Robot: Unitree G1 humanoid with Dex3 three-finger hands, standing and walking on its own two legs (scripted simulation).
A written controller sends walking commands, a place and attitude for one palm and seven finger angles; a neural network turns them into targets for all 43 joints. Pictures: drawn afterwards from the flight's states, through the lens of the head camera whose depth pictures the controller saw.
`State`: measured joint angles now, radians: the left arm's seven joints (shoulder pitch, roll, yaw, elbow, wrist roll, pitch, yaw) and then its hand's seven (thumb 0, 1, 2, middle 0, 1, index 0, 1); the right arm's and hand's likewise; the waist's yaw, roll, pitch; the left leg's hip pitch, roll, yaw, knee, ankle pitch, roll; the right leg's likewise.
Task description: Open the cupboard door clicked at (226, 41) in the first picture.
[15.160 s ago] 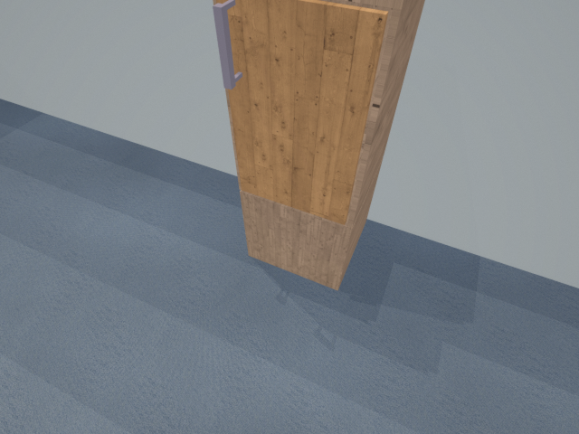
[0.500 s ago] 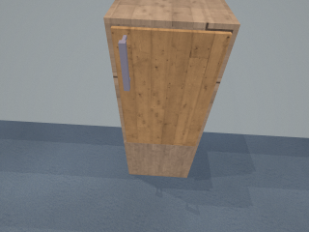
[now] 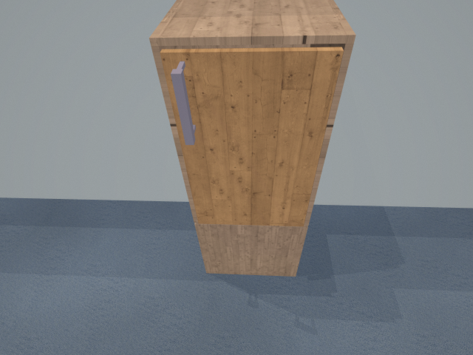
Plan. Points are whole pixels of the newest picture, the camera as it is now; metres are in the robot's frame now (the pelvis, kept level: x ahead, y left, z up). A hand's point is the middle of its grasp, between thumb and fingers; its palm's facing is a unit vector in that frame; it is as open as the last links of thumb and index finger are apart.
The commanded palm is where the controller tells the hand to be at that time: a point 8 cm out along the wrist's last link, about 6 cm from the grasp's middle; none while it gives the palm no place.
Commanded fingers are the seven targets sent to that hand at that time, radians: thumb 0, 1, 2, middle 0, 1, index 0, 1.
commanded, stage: look again from close up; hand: left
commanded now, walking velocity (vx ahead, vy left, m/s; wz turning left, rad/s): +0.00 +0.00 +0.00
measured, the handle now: (186, 105) +0.58 +0.14 +0.15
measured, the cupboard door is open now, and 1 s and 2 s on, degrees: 0 0 0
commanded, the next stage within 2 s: raise the hand with hooked fingers in 0.18 s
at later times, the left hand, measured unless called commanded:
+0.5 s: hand (148, 293) +0.22 +0.17 +0.01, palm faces +0.24 -0.96 -0.12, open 7.6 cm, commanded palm +0.12 +0.22 -0.03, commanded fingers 0.00 0.62 0.78 -0.22 -0.48 -0.22 -0.48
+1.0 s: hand (139, 288) +0.22 +0.17 +0.03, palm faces -0.12 -0.99 -0.09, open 10.4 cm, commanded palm +0.17 +0.25 +0.04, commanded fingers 0.00 0.04 0.53 -0.26 -0.86 -0.26 -0.86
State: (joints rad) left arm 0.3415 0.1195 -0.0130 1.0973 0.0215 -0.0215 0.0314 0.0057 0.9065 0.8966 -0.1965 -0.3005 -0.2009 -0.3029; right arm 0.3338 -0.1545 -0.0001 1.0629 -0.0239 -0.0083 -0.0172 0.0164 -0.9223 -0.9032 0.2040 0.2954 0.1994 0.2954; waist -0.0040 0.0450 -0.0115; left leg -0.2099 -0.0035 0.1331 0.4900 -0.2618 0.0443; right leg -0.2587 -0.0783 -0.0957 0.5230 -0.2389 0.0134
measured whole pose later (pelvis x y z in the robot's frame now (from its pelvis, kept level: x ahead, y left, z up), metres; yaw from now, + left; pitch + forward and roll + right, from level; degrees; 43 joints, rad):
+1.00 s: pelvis +0.01 -0.03 -0.04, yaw +3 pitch +8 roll -2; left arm 0.28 0.30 0.23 0.04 -0.32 -0.32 -0.48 0.01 0.26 0.62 -0.24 -0.71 -0.25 -0.72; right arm 0.18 -0.20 0.05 0.60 0.04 -0.24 -0.05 0.01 -0.90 -0.90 0.21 0.30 0.20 0.30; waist 0.01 0.05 -0.05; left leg -0.60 0.07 0.02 0.92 -0.45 -0.01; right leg -0.57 -0.04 -0.18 0.86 -0.42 -0.04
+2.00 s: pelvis +0.02 -0.02 +0.00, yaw +2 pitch -1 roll -1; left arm -0.22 0.52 0.45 0.33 -0.32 0.11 -0.51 -0.01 -0.50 0.30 -0.30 -1.20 -0.30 -1.20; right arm 0.25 -0.29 0.08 0.61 0.08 -0.21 -0.10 0.01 -0.90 -0.90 0.21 0.30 0.20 0.30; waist 0.02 0.06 -0.01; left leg -0.20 0.03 0.07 0.49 -0.28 0.01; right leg -0.20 -0.04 -0.15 0.46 -0.25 -0.01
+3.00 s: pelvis +0.02 -0.02 +0.00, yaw +0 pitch +1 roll +0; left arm -0.43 0.50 0.43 0.59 -0.26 0.03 -0.44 -0.01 -0.50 0.30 -0.30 -1.20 -0.30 -1.20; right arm 0.28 -0.30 0.06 0.63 0.08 -0.18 -0.11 0.01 -0.90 -0.90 0.21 0.30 0.20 0.30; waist -0.02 0.03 -0.01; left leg -0.23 0.04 0.10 0.50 -0.28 0.00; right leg -0.26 -0.02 -0.12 0.49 -0.25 -0.02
